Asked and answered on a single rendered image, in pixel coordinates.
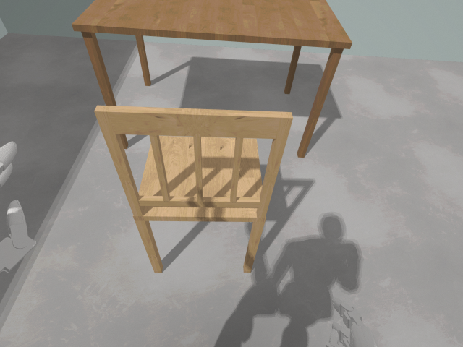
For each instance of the right robot hand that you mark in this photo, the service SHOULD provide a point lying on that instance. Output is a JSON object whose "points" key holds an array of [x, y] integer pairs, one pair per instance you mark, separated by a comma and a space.
{"points": [[359, 335]]}

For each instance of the table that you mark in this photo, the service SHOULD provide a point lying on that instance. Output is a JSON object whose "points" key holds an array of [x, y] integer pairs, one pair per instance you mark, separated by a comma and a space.
{"points": [[285, 22]]}

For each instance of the chair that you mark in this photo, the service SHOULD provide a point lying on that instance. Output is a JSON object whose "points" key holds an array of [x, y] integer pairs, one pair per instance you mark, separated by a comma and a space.
{"points": [[203, 176]]}

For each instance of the left robot hand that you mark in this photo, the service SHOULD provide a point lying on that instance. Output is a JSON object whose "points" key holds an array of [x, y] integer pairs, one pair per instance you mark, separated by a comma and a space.
{"points": [[12, 249]]}

